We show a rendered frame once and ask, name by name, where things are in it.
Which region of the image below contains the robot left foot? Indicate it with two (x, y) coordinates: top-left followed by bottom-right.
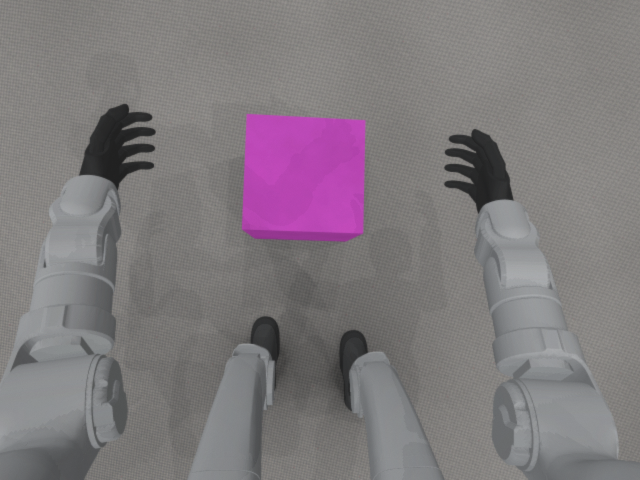
(251, 317), (280, 391)

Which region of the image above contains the robot right hand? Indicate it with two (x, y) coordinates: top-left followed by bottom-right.
(444, 129), (514, 214)

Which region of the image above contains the robot left hand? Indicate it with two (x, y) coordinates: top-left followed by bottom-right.
(79, 104), (156, 191)

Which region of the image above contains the robot right shin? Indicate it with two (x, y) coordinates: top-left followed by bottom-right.
(351, 352), (399, 376)

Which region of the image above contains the right robot forearm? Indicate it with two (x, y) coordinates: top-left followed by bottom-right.
(474, 200), (619, 459)

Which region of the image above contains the carton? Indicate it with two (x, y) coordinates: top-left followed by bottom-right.
(242, 114), (365, 242)

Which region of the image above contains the robot left upper arm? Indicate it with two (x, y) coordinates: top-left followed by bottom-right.
(0, 354), (128, 480)

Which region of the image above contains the left robot forearm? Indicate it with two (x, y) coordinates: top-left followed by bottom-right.
(0, 175), (121, 392)

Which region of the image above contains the robot right upper arm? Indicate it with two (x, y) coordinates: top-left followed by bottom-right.
(492, 378), (640, 480)

